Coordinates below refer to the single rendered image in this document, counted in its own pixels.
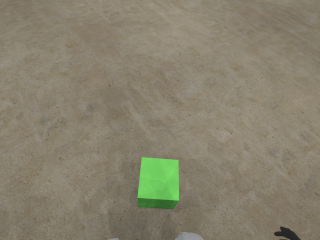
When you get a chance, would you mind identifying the carton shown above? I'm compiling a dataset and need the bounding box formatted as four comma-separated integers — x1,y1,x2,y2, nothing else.
137,157,179,209

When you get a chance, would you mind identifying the robot right hand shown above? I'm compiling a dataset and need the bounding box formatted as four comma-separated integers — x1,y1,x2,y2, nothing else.
274,226,300,240

